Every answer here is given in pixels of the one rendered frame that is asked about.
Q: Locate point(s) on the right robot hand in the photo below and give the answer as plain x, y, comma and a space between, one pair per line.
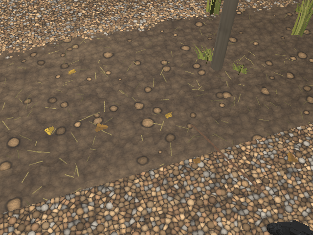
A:
289, 228

